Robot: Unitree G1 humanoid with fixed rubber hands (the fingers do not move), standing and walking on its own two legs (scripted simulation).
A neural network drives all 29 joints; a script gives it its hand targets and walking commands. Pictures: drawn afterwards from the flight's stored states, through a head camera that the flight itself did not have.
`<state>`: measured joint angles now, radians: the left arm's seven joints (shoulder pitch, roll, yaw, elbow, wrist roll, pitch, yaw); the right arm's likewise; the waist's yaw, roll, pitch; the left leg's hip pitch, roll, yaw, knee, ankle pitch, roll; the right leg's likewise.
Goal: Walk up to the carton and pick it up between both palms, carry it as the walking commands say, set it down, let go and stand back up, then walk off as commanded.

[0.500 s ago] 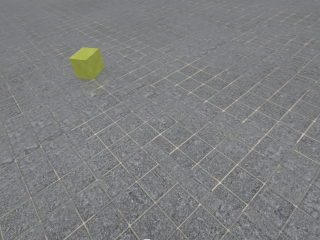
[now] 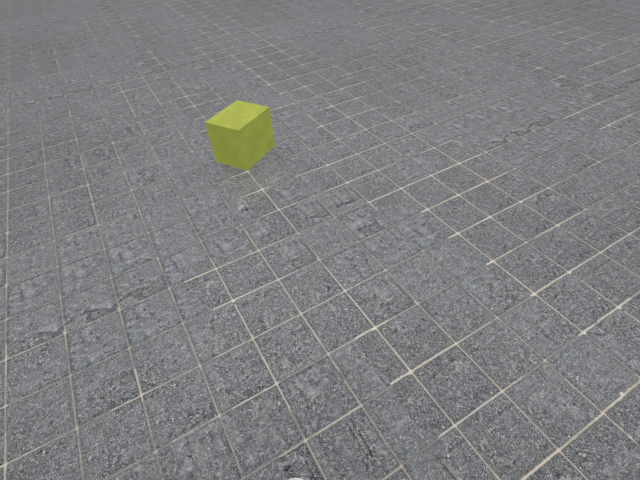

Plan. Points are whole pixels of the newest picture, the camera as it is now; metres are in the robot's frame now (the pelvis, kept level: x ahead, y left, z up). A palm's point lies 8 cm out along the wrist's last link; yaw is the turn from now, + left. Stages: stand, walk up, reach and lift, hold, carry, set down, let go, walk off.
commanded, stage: walk up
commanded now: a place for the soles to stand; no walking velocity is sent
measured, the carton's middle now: (241, 134) +2.03 +0.58 -0.63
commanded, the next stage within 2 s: none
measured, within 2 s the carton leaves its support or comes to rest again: neither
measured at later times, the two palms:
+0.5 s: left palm (117, 355) +0.35 +0.38 -0.09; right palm (510, 367) +0.36 -0.26 -0.14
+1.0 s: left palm (113, 272) +0.55 +0.48 -0.11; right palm (427, 243) +0.61 -0.16 -0.10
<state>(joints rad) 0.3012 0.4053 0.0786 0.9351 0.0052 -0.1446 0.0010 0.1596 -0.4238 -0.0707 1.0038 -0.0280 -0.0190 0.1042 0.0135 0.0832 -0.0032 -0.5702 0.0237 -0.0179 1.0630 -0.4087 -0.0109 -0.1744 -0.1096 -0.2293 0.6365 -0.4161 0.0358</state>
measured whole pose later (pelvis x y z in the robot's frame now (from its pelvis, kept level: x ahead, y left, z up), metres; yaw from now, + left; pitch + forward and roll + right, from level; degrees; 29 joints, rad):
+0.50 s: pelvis +0.28 +0.06 -0.02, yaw +4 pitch -2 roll -2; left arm 0.23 0.38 0.08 0.92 0.01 -0.14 -0.03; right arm 0.23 -0.44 -0.09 0.99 -0.01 -0.04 0.07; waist -0.02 0.10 0.01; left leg -0.40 -0.01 0.00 1.09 -0.49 0.04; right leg -0.48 -0.11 -0.21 0.79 -0.27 -0.04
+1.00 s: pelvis +0.51 +0.16 -0.01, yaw +6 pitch -3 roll +3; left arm 0.22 0.42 0.05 1.00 0.00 -0.09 -0.04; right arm 0.21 -0.42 -0.07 0.96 -0.01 -0.09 0.04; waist -0.02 -0.06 0.05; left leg -0.30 0.00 0.20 0.77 -0.43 0.07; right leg -0.59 -0.15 -0.07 0.99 -0.35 -0.03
